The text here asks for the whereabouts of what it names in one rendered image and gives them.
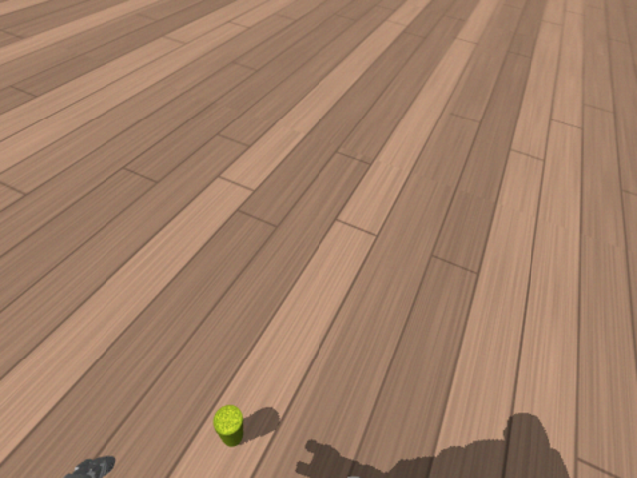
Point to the left robot hand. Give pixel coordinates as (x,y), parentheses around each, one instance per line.
(97,468)

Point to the cup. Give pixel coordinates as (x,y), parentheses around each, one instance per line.
(228,423)

